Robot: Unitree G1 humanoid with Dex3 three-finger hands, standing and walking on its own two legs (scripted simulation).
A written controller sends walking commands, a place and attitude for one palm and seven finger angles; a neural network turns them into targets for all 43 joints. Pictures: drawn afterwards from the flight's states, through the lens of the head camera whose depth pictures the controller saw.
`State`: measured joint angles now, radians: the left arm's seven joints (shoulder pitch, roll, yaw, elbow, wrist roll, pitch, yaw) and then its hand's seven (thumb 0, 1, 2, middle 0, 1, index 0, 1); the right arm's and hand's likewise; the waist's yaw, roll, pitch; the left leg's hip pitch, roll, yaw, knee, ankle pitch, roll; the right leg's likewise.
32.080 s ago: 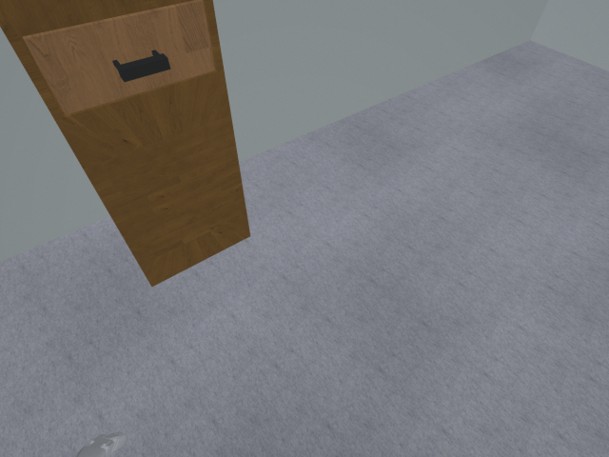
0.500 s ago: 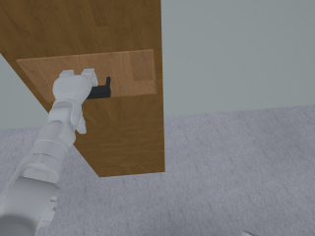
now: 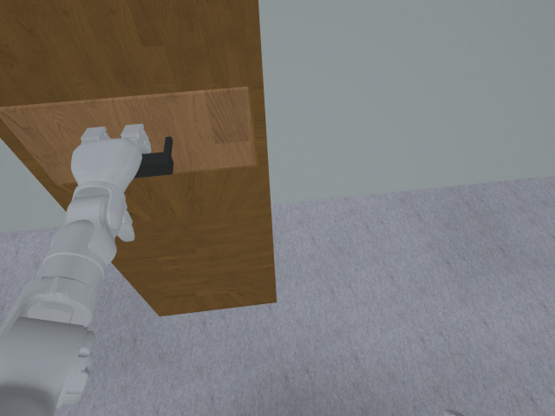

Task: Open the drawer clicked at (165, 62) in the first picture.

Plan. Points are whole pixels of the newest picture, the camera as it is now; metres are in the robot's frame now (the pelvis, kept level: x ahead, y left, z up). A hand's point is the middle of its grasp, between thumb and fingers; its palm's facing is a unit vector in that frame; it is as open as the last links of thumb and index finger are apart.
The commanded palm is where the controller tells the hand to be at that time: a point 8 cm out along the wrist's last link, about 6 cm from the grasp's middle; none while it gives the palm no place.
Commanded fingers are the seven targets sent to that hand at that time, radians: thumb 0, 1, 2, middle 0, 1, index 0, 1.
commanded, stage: lower the fingers behind the handle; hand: left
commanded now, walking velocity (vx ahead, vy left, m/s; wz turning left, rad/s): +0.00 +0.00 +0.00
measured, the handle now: (139, 155) +0.51 +0.25 +0.07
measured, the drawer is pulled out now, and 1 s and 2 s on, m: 0.00 0.00 0.00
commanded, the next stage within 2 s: lift the fingers back up to retry in 0.52 s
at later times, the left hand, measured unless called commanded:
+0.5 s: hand (123, 187) +0.44 +0.25 +0.07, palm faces +0.03 +0.02 -1.00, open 14.2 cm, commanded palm +0.40 +0.26 +0.11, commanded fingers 0.00 -0.50 0.30 -0.30 -1.20 -0.30 -1.20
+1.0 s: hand (119, 177) +0.44 +0.25 +0.10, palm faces +0.04 +0.00 -1.00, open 14.0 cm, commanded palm +0.40 +0.26 +0.16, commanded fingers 0.00 -0.50 0.30 -0.30 -1.20 -0.30 -1.20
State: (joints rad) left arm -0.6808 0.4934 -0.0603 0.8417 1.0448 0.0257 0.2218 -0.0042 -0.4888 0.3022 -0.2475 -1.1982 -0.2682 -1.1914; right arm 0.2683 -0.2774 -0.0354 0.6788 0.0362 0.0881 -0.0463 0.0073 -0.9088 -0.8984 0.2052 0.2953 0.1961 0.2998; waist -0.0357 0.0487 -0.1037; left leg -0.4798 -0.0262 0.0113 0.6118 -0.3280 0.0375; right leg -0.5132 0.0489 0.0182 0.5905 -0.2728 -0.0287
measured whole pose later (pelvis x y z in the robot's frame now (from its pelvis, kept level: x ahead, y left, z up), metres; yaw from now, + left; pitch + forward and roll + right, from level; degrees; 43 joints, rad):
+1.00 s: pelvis +0.01 +0.01 +0.00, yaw +1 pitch +10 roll -1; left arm -0.61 0.47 -0.09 0.65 1.01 0.06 0.15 0.00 -0.49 0.30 -0.28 -1.18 -0.29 -1.16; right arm 0.26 -0.26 -0.03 0.68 0.04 0.09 -0.05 0.01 -0.91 -0.90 0.21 0.30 0.20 0.30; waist -0.02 0.07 -0.10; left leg -0.43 -0.04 0.00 0.60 -0.34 0.05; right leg -0.45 0.03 0.01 0.57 -0.29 -0.01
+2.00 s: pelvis +0.01 +0.00 +0.01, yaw +1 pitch +7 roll +0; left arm -0.63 0.50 -0.10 0.63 0.98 0.04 0.04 0.00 -0.49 0.30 -0.32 -1.20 -0.32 -1.20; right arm 0.27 -0.28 -0.02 0.68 0.05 0.10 -0.06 0.01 -0.91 -0.90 0.21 0.30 0.20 0.30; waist -0.01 0.07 -0.08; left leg -0.35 -0.04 0.00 0.52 -0.30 0.04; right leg -0.39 0.04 0.02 0.51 -0.25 -0.02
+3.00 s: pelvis +0.01 +0.00 +0.01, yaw +2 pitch +7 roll +0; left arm -0.66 0.44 -0.17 0.60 0.98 0.04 0.03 0.00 -0.49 0.30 -0.32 -1.20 -0.32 -1.20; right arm 0.21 -0.27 -0.01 0.68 0.05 0.09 -0.07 0.01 -0.91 -0.90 0.21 0.30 0.20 0.30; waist 0.00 0.06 -0.07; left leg -0.34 -0.04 -0.01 0.53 -0.31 0.04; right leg -0.37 0.03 0.00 0.52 -0.27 -0.03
